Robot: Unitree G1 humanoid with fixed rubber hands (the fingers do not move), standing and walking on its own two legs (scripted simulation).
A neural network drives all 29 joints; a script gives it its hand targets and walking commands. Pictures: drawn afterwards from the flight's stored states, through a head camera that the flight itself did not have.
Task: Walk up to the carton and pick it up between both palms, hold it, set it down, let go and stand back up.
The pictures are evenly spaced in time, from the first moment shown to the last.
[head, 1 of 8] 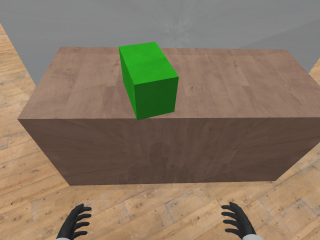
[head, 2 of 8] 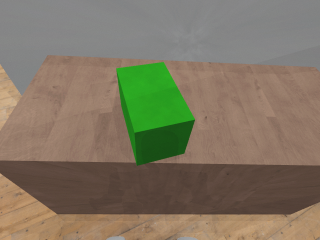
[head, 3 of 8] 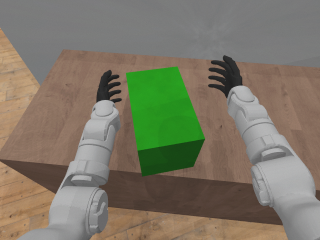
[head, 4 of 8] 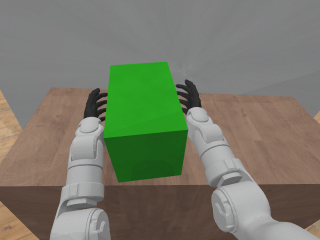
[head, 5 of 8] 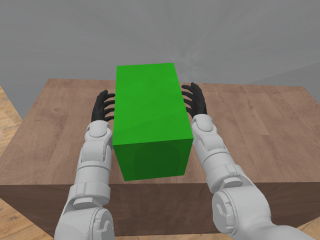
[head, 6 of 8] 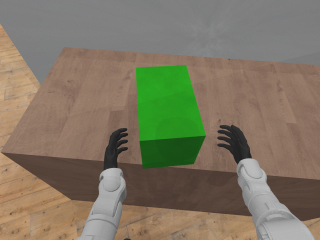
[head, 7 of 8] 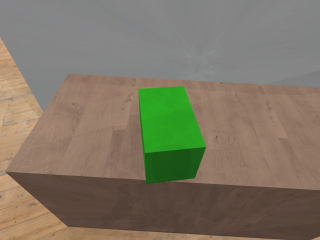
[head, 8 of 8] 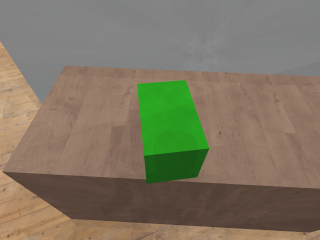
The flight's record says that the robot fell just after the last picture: no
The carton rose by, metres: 0.19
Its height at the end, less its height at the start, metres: +0.00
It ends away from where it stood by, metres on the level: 0.01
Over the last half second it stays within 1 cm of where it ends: yes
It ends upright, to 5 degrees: yes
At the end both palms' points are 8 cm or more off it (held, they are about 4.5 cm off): yes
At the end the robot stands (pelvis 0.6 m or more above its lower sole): yes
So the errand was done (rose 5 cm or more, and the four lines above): yes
